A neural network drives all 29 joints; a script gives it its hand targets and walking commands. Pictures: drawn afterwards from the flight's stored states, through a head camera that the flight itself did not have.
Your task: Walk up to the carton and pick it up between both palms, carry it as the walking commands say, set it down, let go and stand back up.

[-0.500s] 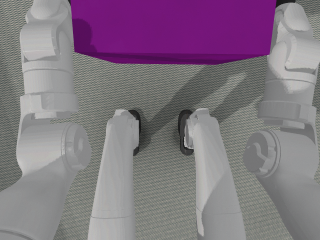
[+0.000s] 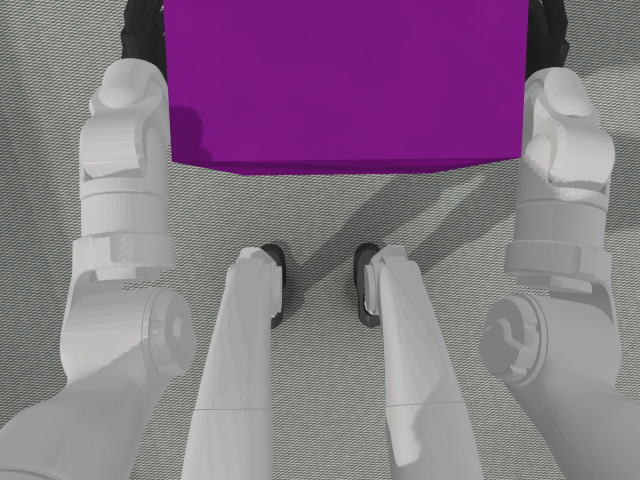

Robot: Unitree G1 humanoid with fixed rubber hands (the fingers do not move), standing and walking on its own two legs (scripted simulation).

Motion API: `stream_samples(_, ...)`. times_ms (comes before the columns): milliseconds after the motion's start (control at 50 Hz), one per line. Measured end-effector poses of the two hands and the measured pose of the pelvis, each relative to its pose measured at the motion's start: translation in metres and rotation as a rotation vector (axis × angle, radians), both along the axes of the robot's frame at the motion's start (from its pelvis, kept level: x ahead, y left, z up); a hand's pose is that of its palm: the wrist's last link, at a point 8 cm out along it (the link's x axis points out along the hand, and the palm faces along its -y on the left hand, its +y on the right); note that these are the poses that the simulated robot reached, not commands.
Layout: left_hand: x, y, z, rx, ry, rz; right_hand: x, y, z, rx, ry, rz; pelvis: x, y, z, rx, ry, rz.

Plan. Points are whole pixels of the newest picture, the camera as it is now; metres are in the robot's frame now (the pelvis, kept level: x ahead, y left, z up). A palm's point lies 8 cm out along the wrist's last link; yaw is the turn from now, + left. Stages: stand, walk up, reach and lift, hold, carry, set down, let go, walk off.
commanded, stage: reach and lift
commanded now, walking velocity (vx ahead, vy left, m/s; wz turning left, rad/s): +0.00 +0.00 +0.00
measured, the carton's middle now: (339, 57) +0.52 -0.01 -0.13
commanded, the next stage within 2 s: none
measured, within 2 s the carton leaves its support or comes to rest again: neither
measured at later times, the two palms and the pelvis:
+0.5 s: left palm (116, 61) +0.48 +0.17 -0.02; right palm (582, 75) +0.46 -0.20 -0.01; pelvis +0.02 +0.00 +0.06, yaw +0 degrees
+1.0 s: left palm (11, 15) +0.46 +0.17 +0.09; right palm out of the picture +0.44 -0.20 +0.10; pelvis +0.09 +0.00 +0.11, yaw +0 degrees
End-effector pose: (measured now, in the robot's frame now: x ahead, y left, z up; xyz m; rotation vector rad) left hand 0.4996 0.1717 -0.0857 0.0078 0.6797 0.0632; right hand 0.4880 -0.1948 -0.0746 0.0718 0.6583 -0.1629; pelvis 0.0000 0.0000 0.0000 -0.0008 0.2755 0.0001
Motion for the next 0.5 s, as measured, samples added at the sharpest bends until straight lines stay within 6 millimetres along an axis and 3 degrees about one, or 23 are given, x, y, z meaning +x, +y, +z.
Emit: stream_samples(500,-0.024,-0.001,0.069,0.012,0.014,-0.02,-0.028,-0.002,0.067,0.002,0.011,0.002,0.019,0.001,0.06,-0.008,-0.098,0.009)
